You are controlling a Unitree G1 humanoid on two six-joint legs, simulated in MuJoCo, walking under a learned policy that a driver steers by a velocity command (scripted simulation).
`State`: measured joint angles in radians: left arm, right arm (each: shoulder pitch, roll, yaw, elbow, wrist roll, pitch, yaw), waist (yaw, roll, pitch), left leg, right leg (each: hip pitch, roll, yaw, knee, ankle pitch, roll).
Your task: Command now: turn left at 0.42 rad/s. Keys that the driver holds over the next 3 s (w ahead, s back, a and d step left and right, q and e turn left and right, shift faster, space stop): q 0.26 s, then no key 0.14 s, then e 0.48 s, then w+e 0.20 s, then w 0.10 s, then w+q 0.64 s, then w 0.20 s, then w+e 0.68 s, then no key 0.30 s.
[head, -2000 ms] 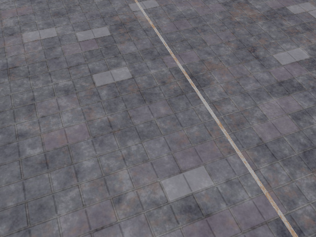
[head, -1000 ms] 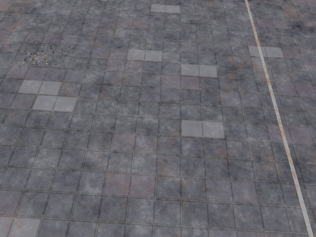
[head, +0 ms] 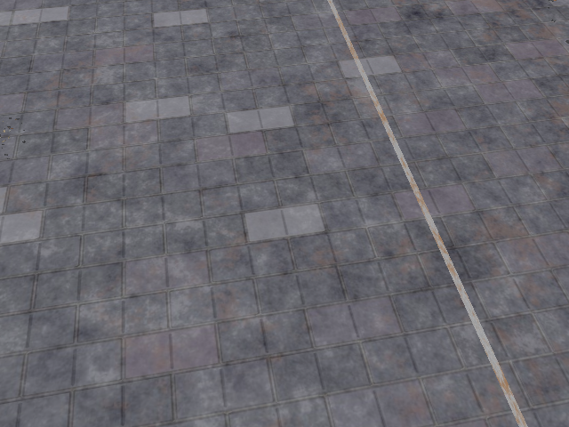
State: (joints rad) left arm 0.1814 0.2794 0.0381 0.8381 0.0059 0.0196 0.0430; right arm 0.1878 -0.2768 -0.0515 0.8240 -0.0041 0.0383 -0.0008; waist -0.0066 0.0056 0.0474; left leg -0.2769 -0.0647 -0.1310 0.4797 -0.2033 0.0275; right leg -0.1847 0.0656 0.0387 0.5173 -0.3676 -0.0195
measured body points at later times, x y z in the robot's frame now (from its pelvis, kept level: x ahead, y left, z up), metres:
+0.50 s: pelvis -0.02 +0.03 +0.00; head +0.00 +0.06 +0.45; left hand -0.02 +0.31 -0.15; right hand +0.18 -0.19 -0.10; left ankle -0.05 +0.11 -0.74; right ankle -0.03 -0.11 -0.71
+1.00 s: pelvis -0.04 -0.01 +0.00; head -0.02 -0.04 +0.45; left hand +0.05 +0.27 -0.11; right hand +0.06 -0.29 -0.14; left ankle -0.05 +0.12 -0.69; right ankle -0.06 -0.08 -0.74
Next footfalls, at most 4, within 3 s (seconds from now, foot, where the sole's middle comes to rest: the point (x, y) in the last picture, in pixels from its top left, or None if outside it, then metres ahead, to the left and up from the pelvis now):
0.04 right None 0.00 -0.10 -0.78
0.40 left None -0.01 0.12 -0.78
0.90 right None -0.02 -0.08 -0.78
1.46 left None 0.30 0.09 -0.78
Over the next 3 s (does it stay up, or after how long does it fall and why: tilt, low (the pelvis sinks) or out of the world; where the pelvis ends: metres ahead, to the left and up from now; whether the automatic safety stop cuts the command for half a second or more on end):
stays up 0.93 0.07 -0.02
